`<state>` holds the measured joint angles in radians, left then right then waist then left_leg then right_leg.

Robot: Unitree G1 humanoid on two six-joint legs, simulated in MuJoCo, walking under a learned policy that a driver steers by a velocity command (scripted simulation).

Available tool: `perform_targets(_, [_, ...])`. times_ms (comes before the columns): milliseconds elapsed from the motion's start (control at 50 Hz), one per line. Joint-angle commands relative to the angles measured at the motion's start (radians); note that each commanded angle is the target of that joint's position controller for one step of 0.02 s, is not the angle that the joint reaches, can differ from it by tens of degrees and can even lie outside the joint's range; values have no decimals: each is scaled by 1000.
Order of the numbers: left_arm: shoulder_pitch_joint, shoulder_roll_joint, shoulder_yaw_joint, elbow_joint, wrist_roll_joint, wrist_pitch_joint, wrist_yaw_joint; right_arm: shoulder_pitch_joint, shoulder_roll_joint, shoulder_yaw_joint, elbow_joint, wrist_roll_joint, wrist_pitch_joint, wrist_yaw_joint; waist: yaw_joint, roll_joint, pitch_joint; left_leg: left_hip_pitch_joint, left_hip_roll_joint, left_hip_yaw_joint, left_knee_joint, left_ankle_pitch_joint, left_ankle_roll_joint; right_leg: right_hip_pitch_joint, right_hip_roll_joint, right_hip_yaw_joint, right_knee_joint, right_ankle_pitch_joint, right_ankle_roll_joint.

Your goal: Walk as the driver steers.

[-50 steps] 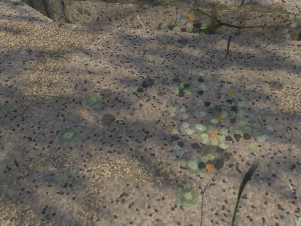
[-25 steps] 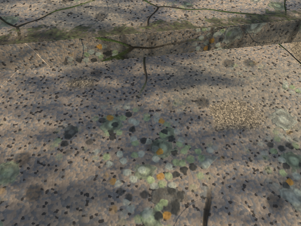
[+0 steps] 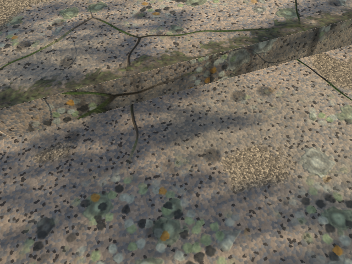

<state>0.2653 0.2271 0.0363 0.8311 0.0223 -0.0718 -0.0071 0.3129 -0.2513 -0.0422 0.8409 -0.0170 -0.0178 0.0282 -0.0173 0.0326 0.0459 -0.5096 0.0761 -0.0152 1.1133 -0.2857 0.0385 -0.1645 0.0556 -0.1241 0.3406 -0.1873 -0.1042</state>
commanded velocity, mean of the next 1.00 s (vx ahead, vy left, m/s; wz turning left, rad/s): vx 0.50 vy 0.00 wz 0.51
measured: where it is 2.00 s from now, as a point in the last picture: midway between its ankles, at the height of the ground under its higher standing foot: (80, 181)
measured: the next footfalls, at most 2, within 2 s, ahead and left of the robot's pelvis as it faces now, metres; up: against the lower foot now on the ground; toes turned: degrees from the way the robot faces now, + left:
left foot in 0.36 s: +0.32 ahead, +0.12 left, +0.00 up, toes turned +17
right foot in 0.88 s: +0.67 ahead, +0.08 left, +0.00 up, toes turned +32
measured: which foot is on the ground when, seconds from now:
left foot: up 0.00-0.34, down 0.36-0.88, up 0.90-1.00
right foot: down 0.00-0.38, up 0.40-0.86, down 0.88-1.00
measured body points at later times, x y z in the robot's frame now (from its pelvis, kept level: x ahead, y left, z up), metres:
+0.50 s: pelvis +0.25 +0.06 -0.02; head +0.28 +0.07 +0.43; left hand +0.26 +0.33 -0.14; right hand +0.42 -0.18 -0.14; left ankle +0.28 +0.11 -0.75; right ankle +0.18 -0.09 -0.64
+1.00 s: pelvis +0.53 +0.11 -0.01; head +0.56 +0.11 +0.43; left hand +0.54 +0.41 -0.10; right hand +0.72 -0.11 -0.14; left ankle +0.36 +0.13 -0.66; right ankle +0.64 +0.06 -0.75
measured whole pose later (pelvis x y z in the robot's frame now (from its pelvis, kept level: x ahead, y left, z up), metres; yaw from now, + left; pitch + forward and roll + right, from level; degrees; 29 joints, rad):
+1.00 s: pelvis +0.53 +0.11 -0.01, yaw +35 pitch +1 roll +0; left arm 0.14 0.26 0.02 0.71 0.04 -0.06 0.01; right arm 0.35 -0.32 -0.07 0.79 -0.02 -0.03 0.01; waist -0.05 0.03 0.04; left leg -0.31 -0.09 -0.08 1.10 -0.41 0.08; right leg -0.37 0.01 -0.05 0.53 -0.18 -0.03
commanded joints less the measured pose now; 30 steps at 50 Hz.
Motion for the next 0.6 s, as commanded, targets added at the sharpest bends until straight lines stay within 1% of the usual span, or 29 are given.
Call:
perform_targets(20, [39,115,28,-24,-6,-36,6,54,-53,-23,-18,-3,14,13,-5,-95,-6,-94,21,-27,-11,114,-6,49,-272,140,-216,290,-40])
perform_targets(100, [88,104,24,6,-7,-38,12,-67,-50,-25,-47,-5,12,17,19,-91,36,-201,16,-18,-128,237,-14,104,-264,60,-231,312,-24])
perform_targets(160, [113,106,21,25,-7,-37,19,-156,-33,-13,-75,-11,7,25,38,-92,55,-195,5,37,-270,298,-9,145,-263,-3,-217,389,-15])
perform_targets(220, [173,115,20,58,-4,-30,29,-249,-20,-1,-115,-16,4,35,69,-90,74,-191,-10,105,-389,282,21,230,-286,-46,-183,505,-9])
perform_targets(240, [184,121,20,67,-2,-26,32,-266,-18,2,-126,-17,2,37,72,-90,74,-179,-22,127,-422,258,36,259,-292,-61,-159,567,-4])
perform_targets(260, [182,130,21,72,0,-22,35,-265,-21,2,-132,-17,2,37,63,-94,65,-143,-44,148,-450,223,54,279,-296,-80,-120,677,3])
perform_targets(300, [165,163,26,75,2,-14,44,-216,-38,-6,-127,-18,5,30,30,-126,15,-42,-106,191,-466,122,97,315,-306,-109,4,981,15])
perform_targets(320, [149,181,31,73,4,-8,48,-155,-52,-13,-114,-19,5,25,-1,-142,-23,27,-138,201,-469,64,123,322,-312,-117,105,1092,13])
perform_targets(340, [134,198,36,66,7,1,47,-66,-74,-25,-92,-21,1,19,-43,-143,-78,132,-163,191,-495,17,150,298,-317,-117,257,1095,4])
perform_targets(360, [111,206,38,55,3,8,43,68,-105,-43,-51,-29,-9,10,-112,-107,-149,319,-179,156,-590,38,183,206,-299,-126,478,942,10])
perform_targets(380, [101,171,30,22,-1,3,36,182,-199,-75,-27,-36,-11,-6,-158,3,-231,547,3,-92,-647,-31,247,-18,-241,-131,796,515,34])
perform_targets(400, [111,89,18,-53,-14,-8,15,110,-297,-100,-50,-20,-1,-9,-61,232,-277,793,255,-680,-766,71,416,-468,12,-19,1149,-338,93])
perform_targets(420, [9,139,20,-72,4,-21,10,105,-273,-99,-54,12,5,-8,-103,28,-244,762,253,-655,-821,107,410,-578,-52,176,1165,-268,81])
perform_targets(440, [-21,129,15,-90,-10,-34,5,60,-224,-85,-51,13,5,-16,-68,-15,-130,645,240,-533,-837,162,376,-593,-97,179,1098,-182,79])
perform_targets(460, [0,130,16,-79,-11,-39,7,28,-170,-70,-44,10,2,-18,-16,-86,-46,512,195,-439,-857,272,323,-541,-132,168,992,-144,83])
perform_targets(480, [1,126,16,-80,4,-25,8,-7,-144,-61,-48,13,-6,-22,17,-92,-20,430,140,-361,-865,343,290,-489,-152,172,922,-141,96])
perform_targets(500, [30,117,12,-73,20,-3,6,-31,-129,-53,-56,16,-14,-24,41,-70,-28,378,101,-303,-881,388,273,-429,-160,169,878,-133,111])
perform_targets(520, [37,112,12,-76,28,15,2,-25,-131,-51,-56,19,-26,-22,48,-52,-37,354,80,-278,-886,438,269,-406,-159,159,845,-133,124])
perform_targets(540, [32,105,11,-82,30,28,-2,-11,-143,-54,-51,20,-35,-19,52,-43,-40,340,61,-254,-891,478,267,-405,-158,146,812,-122,135])
perform_targets(560, [12,99,9,-92,29,36,-5,4,-160,-58,-48,20,-40,-18,49,-33,-39,331,46,-239,-897,490,262,-416,-157,136,772,-95,145])
perform_targets(600, [-69,97,7,-125,27,41,-8,41,-173,-61,-44,18,-42,-19,25,-10,-21,335,24,-231,-907,480,240,-462,-159,122,679,-18,161])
